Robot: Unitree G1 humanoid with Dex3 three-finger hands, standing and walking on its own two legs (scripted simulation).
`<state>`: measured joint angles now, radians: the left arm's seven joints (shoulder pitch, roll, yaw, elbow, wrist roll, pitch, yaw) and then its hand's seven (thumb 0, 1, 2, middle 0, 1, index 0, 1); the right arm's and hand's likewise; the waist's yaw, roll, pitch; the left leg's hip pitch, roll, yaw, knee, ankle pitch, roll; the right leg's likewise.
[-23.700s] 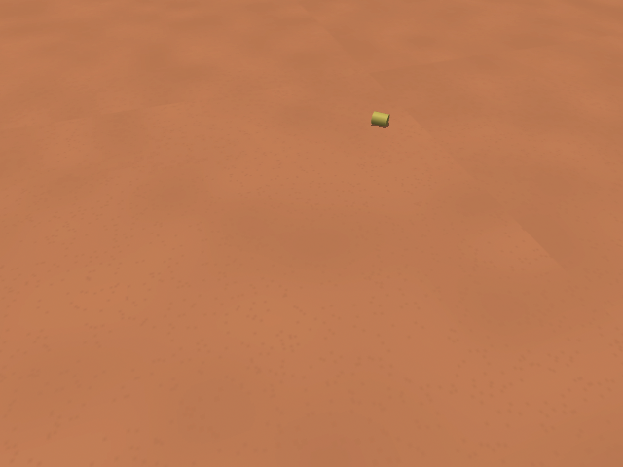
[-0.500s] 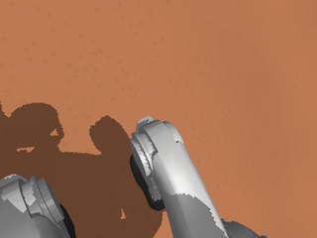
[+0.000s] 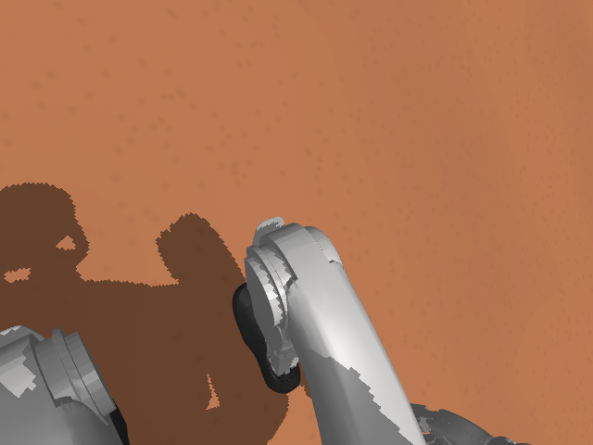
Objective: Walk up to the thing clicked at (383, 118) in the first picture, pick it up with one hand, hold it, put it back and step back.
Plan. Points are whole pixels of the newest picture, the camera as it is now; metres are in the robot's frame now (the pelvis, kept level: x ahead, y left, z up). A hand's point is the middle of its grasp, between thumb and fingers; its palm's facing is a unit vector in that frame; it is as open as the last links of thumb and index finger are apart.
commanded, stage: rest palm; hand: left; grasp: from above
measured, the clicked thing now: out of the picture +0.47 +0.28 -0.28
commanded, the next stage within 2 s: close in 0.16 s
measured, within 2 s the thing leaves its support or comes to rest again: neither
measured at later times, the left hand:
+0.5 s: hand out of the picture +0.46 +0.26 -0.26, palm faces +0.04 -0.53 -0.85, open 12.1 cm
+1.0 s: hand out of the picture +0.46 +0.26 -0.27, palm faces +0.04 -0.51 -0.86, open 10.3 cm
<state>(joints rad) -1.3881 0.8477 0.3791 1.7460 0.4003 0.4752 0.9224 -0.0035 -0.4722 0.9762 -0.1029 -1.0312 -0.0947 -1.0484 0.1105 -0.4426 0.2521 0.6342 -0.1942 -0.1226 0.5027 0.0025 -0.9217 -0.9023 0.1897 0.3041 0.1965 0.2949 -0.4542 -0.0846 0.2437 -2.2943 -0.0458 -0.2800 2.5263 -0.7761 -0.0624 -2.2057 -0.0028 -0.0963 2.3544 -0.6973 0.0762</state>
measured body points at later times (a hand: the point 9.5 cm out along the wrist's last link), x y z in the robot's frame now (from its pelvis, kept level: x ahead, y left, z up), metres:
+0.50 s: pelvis +0.00 +0.01 -0.01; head +0.31 +0.09 +0.30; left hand +0.46 +0.28 -0.21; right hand +0.01 -0.25 -0.07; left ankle +0.05 +0.13 -0.28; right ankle +0.11 -0.14 -0.28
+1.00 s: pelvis +0.00 +0.01 -0.02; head +0.30 +0.09 +0.30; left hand +0.46 +0.28 -0.22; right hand +0.00 -0.26 -0.07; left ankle +0.05 +0.13 -0.28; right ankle +0.11 -0.14 -0.28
